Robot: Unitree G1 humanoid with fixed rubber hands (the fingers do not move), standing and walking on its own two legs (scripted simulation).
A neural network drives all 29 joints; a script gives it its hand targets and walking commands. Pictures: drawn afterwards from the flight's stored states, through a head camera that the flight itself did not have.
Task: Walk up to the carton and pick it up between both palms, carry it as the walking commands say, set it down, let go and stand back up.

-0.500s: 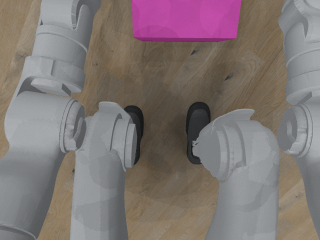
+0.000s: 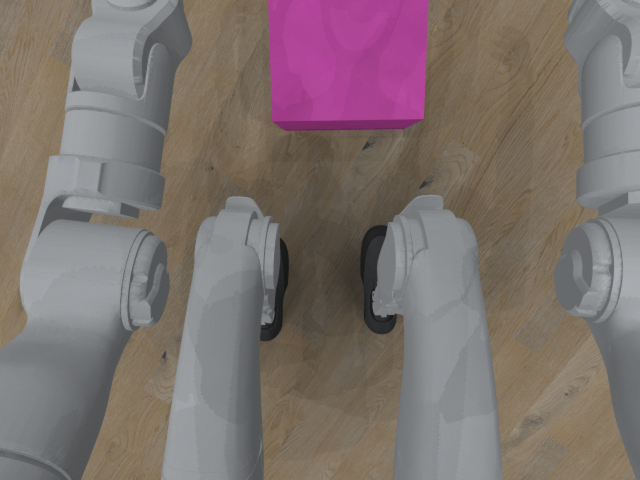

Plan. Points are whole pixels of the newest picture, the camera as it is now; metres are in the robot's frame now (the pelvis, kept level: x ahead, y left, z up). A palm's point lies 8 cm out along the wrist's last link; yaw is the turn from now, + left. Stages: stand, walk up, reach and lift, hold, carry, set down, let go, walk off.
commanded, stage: set down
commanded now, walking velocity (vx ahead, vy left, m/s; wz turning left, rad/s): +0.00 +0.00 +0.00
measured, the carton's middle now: (345, 37) +0.58 -0.02 -0.37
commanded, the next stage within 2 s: let go in 0.64 s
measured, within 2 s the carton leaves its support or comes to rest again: neither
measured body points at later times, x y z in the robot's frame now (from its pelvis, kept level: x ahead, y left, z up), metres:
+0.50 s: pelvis +0.00 +0.00 +0.12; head +0.32 -0.02 +0.42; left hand +0.56 +0.15 +0.06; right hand +0.56 -0.24 +0.05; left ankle +0.12 +0.12 -0.41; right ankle +0.14 -0.09 -0.41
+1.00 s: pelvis +0.06 -0.01 +0.22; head +0.31 -0.03 +0.59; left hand +0.52 +0.20 +0.13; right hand +0.52 -0.25 +0.12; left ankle +0.12 +0.12 -0.41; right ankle +0.14 -0.10 -0.41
